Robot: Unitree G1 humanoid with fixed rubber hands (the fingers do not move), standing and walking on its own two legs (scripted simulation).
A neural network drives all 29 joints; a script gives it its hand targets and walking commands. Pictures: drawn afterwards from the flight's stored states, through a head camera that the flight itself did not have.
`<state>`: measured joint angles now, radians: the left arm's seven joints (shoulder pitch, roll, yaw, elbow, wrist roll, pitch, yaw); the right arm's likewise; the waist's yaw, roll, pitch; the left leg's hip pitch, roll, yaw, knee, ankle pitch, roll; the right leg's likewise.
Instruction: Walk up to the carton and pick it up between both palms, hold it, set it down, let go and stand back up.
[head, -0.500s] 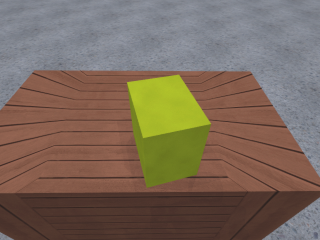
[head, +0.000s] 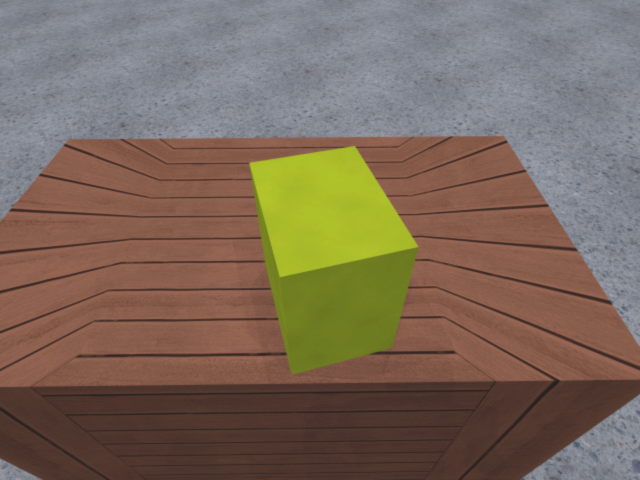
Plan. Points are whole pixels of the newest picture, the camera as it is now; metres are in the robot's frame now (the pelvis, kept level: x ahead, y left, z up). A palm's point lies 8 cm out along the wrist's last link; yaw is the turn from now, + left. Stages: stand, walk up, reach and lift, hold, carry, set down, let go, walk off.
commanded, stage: stand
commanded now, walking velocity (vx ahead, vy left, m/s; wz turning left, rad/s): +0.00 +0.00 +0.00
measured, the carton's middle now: (323, 259) +0.47 +0.03 -0.01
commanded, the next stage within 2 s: none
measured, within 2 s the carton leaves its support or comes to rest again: neither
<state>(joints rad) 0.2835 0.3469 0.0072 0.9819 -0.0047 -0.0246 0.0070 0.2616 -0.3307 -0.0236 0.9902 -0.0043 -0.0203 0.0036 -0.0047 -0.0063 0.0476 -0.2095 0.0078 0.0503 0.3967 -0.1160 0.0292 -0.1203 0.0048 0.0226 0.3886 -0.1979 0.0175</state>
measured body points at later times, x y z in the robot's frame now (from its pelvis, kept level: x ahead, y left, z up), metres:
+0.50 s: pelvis +0.05 -0.02 +0.00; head +0.06 -0.01 +0.45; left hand +0.13 +0.27 -0.13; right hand +0.11 -0.31 -0.13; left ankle +0.07 +0.10 -0.74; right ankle +0.01 -0.13 -0.74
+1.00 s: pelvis +0.05 -0.02 +0.01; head +0.05 -0.01 +0.45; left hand +0.11 +0.26 -0.13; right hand +0.10 -0.32 -0.12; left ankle +0.07 +0.10 -0.74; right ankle +0.01 -0.13 -0.74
